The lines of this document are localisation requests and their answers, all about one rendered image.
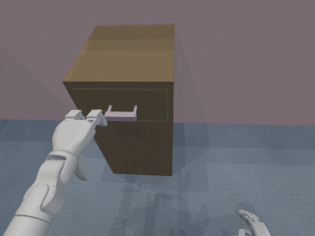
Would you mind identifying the cabinet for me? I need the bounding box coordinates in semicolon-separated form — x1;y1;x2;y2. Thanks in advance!
62;24;175;176

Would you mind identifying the robot left forearm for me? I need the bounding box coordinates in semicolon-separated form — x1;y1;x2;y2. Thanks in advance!
3;150;79;236

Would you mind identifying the left robot hand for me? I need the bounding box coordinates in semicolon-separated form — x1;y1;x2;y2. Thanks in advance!
52;109;107;181

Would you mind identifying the handle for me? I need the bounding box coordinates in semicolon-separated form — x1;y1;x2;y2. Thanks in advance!
104;105;138;122

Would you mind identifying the drawer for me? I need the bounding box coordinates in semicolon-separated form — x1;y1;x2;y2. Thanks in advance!
73;88;168;121

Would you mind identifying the right robot hand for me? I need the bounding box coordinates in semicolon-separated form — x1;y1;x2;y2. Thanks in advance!
235;209;271;236

